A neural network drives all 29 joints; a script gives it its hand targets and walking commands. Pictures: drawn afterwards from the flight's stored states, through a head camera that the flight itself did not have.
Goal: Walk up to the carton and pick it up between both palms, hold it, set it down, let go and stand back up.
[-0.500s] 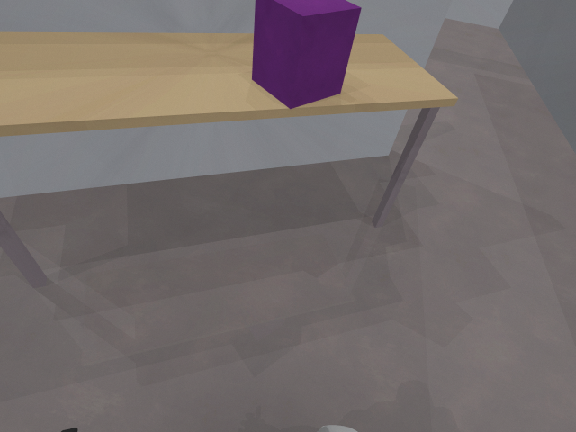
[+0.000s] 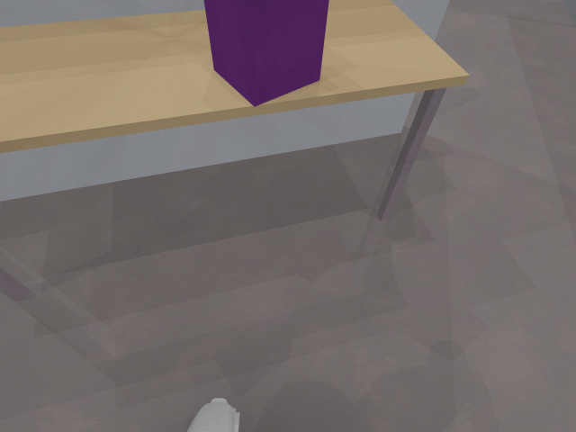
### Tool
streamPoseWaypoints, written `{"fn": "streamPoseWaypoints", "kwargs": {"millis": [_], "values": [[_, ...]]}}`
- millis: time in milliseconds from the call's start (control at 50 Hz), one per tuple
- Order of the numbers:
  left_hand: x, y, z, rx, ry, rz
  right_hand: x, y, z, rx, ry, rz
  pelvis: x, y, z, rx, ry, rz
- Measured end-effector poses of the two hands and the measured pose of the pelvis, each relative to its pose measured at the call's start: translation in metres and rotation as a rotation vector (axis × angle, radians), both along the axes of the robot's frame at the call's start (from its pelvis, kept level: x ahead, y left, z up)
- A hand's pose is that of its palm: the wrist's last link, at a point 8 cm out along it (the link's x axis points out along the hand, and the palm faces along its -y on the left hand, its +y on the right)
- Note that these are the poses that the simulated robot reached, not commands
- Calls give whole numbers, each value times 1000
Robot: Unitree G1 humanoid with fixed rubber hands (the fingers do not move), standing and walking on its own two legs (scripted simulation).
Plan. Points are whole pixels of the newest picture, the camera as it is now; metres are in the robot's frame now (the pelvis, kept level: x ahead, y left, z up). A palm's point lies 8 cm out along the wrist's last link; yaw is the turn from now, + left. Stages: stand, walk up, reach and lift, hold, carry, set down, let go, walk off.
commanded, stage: walk up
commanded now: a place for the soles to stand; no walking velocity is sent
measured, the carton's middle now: (265, 27) +0.97 +0.04 +0.07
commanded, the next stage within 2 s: none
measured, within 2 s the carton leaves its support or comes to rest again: neither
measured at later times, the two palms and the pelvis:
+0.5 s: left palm (97, 381) +0.22 +0.29 -0.11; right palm (540, 399) +0.18 -0.36 -0.08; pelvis +0.13 -0.04 +0.00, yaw +2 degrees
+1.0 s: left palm (145, 360) +0.25 +0.23 -0.13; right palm (527, 314) +0.31 -0.41 -0.09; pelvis +0.23 -0.09 -0.02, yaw +7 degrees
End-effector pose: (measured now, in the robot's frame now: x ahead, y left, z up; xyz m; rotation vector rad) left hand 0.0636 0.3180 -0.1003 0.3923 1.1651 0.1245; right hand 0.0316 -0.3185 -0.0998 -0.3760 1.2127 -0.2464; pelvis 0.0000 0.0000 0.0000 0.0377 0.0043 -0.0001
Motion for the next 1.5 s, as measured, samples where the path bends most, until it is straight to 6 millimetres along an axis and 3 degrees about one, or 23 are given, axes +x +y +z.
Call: {"fn": "streamPoseWaypoints", "kwargs": {"millis": [200,300,420,560,620,720,800,900,1020,1100,1220,1300,1360,1500], "values": [[51,4,-37,-68,1,61,82,7,6,-68,-32,66,62,11,-16,-30,-22,58],[96,2,-21,-73,-71,50,109,0,26,-100,-109,39,90,8,-4,-36,-99,47],[138,-11,-10,-67,-107,17,131,-23,33,-107,-121,28,114,-13,1,-29,-104,38],[166,-54,-13,-28,-83,-4,159,-67,4,-64,-111,24,140,-60,-15,13,-72,26],[165,-73,-13,-19,-89,22,173,-81,-9,-41,-63,48,151,-79,-18,-3,-70,50],[154,-88,0,3,-31,67,202,-95,0,-26,-50,77,172,-95,-5,10,-44,66],[161,-96,-1,0,-4,79,219,-103,4,-34,-28,80,190,-103,-2,1,-30,73],[177,-98,-11,-15,-5,101,246,-104,7,-58,-6,107,212,-103,-5,-26,-10,99],[195,-88,-35,-36,-3,149,284,-90,5,-85,-16,150,237,-91,-17,-30,-23,137],[216,-89,-31,-43,-51,159,304,-86,14,-86,-87,158,248,-89,-14,-29,-74,137],[232,-100,-28,-35,-83,150,318,-98,18,-85,-127,171,250,-103,-13,-31,-78,133],[222,-117,-31,-16,-57,144,321,-110,2,-60,-112,175,243,-120,-21,-21,-56,131],[209,-125,-23,-5,-53,177,322,-111,-6,-29,-79,195,242,-128,-17,-21,-57,150],[194,-121,-1,53,-69,202,326,-106,-16,16,-80,209,237,-129,-12,3,-53,181]]}}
